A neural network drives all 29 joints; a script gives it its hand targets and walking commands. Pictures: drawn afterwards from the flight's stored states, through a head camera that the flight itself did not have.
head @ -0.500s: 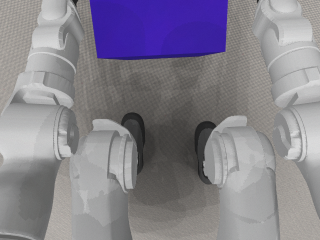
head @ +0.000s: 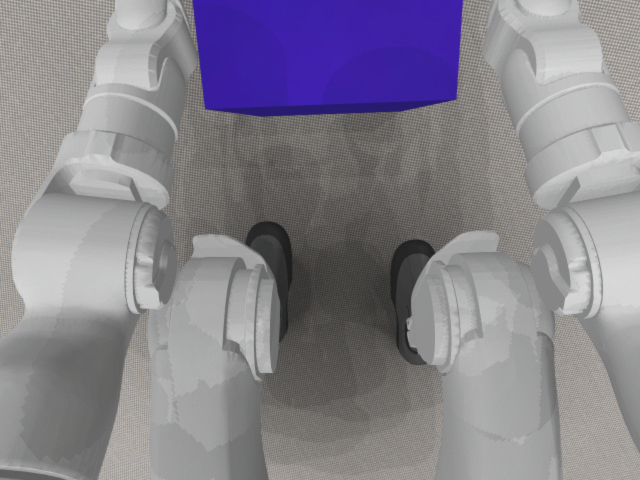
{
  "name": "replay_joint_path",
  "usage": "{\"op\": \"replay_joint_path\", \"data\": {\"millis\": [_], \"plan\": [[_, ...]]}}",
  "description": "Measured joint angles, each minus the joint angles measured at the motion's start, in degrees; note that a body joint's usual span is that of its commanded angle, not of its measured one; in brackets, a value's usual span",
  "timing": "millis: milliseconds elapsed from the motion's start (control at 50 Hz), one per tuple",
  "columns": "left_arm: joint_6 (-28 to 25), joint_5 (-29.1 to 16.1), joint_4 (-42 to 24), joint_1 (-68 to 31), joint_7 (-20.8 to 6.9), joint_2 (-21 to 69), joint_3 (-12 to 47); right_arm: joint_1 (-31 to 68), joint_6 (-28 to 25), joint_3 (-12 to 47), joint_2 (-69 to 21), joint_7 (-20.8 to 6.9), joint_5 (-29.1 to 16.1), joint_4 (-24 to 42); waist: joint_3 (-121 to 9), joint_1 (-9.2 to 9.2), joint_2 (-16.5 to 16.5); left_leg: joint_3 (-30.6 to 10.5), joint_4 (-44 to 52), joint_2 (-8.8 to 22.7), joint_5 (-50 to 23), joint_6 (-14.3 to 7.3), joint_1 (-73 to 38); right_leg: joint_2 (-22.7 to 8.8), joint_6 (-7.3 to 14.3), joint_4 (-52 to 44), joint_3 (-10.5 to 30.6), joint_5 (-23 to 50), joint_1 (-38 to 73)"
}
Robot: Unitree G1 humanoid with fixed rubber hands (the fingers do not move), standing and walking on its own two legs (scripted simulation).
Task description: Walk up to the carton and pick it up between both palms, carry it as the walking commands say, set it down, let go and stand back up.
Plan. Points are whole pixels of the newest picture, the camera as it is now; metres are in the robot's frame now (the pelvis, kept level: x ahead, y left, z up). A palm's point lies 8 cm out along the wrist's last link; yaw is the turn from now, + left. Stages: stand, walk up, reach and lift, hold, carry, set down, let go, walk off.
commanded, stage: reach and lift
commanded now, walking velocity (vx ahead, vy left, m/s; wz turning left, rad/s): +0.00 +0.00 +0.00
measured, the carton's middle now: (327, 2) +0.55 +0.03 -0.25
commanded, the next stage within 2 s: none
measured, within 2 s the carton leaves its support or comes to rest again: leaves its support in 0.58 s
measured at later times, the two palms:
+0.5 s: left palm out of the picture +0.55 +0.17 -0.18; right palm out of the picture +0.56 -0.12 -0.18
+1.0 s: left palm out of the picture +0.55 +0.17 -0.15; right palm out of the picture +0.56 -0.12 -0.15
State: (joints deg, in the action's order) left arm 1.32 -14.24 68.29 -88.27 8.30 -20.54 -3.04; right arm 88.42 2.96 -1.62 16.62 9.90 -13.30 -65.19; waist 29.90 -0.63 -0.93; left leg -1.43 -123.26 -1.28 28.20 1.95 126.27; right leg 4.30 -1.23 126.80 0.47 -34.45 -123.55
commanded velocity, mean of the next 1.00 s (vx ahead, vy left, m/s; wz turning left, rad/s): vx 0.00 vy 0.00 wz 0.00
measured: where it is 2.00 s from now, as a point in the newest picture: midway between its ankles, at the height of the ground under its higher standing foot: (341, 312)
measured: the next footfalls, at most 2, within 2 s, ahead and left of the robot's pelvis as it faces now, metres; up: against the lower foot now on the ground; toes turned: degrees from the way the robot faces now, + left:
none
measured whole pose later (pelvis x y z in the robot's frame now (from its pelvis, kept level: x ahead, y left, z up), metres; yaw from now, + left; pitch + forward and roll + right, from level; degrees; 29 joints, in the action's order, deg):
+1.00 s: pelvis +0.00 +0.00 +0.00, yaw -1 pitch +29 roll +0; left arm 13.3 -3.9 55.0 -85.7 8.9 -15.9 -13.7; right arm 85.9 13.0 -14.4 11.9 9.9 -1.5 -52.9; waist 30.0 -2.4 -1.3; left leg -3.1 -124.8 -3.8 30.0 4.0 123.6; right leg 7.3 -2.5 127.5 1.2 -34.7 -121.7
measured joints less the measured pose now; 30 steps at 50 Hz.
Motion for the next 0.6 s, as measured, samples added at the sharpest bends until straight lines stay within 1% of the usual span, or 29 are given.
{"op": "replay_joint_path", "data": {"millis": [80, 100, 180, 260, 320, 420, 460, 500, 560, 600], "plan": [[-0.11, -0.03, -0.03, -0.14, 0.35, 0.36, 0.29, 0.4, -0.6, -0.66, -1.32, 0.2, 1.57, -0.25, 0.0, 0.14, 0.08, 0.14, 0.08, -0.41, -0.15, -0.02, 0.1, -0.27, -0.13, 0.09, 0.19, -0.19, 0.06], [0.01, -0.01, -0.27, -0.06, 0.64, 0.31, 0.66, 0.44, -0.51, -0.95, -1.56, 0.63, 1.76, -0.18, 0.01, 0.19, 0.08, 0.19, 0.1, -0.45, -0.15, -0.05, 0.08, -0.29, -0.16, 0.08, 0.25, -0.22, 0.09], [0.06, -0.85, 0.1, -0.41, 0.93, 0.33, 1.5, 0.74, -0.7, -0.91, -1.52, 0.89, 1.66, -0.83, -0.01, 0.33, 0.37, 0.23, 0.34, -0.69, -0.17, -0.16, -0.03, -0.35, -0.35, -0.19, 0.38, -0.31, 0.35], [-0.19, -0.57, 1.51, -1.13, 1.14, 0.94, 1.05, 1.31, -0.75, -1.36, -1.18, 0.66, 1.96, -2.04, -0.05, 0.0, 0.56, 0.1, 0.33, -0.8, -0.16, -0.15, -0.12, -0.19, -0.51, -0.31, 0.38, -0.25, 0.5], [1.05, 0.73, 1.45, -1.48, 1.36, 1.41, -0.3, 1.99, 0.3, -2.69, -1.23, 0.62, 2.92, -2.52, -0.06, -0.25, 0.69, 0.14, -0.11, -0.74, -0.11, -0.17, -0.05, 0.19, -0.72, 0.04, 0.54, -0.13, 0.32], [4.09, 4.28, 0.42, -1.39, 0.28, 1.78, -4.12, 2.57, 3.45, -6.9, -1.89, -0.65, 6.86, -1.83, -0.24, -0.59, 0.62, 0.31, -1.66, -0.34, 0.29, -0.21, 0.34, 1.1, -1.07, 1.47, 0.85, -0.02, -0.43], [4.96, 5.89, -0.64, -0.47, -0.2, 2.33, -5.5, 1.51, 4.41, -8.14, -2.14, -1.28, 8.69, -0.43, -0.62, -0.66, 0.81, 0.33, -2.38, -0.39, 0.54, -0.22, 0.55, 1.13, -1.11, 2.19, 0.86, -0.3, -0.59], [5.83, 6.38, -1.74, 0.85, -0.55, 2.61, -5.46, -0.06, 4.98, -9.56, -2.81, -1.51, 9.93, 0.83, -1.61, -0.61, 0.82, 0.3, -3.06, -0.47, 0.88, -0.17, 0.97, 1.13, -1.07, 2.89, 0.82, -0.72, -0.97], [6.73, 7.02, -2.27, 2.12, -1.61, 3.25, -6.52, -2.48, 5.5, -10.93, -3.5, -1.6, 10.84, 2.34, -3.61, -0.81, 0.96, 0.07, -3.87, -0.53, 1.47, -0.04, 1.8, 1.22, -1.01, 3.54, 0.6, -1.25, -1.72], [7.11, 7.63, -2.56, 3.1, -1.77, 3.73, -7.02, -3.97, 5.97, -11.12, -3.9, -1.6, 11.36, 3.24, -5.23, -0.72, 0.95, -0.01, -4.11, -0.6, 1.8, 0.04, 2.46, 1.26, -0.97, 3.73, 0.54, -1.57, -2.36]]}}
